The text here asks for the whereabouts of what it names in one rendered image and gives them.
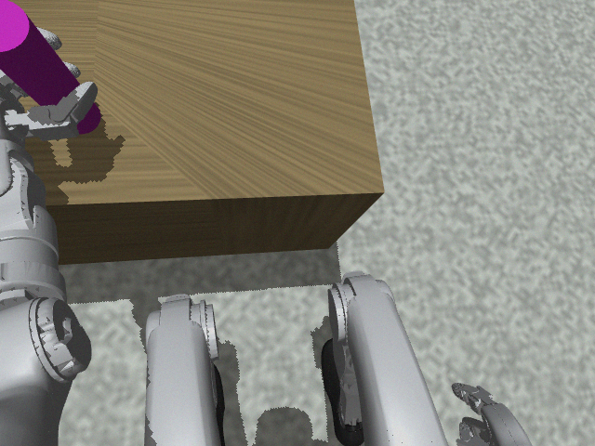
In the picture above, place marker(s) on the can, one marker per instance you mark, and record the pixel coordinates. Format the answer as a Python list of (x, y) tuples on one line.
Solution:
[(29, 60)]

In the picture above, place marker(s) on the right robot foot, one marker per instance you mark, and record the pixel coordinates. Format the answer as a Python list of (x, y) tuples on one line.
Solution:
[(346, 434)]

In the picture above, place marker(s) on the right robot hand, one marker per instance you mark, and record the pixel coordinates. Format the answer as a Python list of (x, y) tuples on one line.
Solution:
[(499, 426)]

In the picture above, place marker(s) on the left robot arm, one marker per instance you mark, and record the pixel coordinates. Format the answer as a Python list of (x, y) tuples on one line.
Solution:
[(42, 344)]

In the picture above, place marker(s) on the left robot hand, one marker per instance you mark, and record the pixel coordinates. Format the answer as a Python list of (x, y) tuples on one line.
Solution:
[(46, 122)]

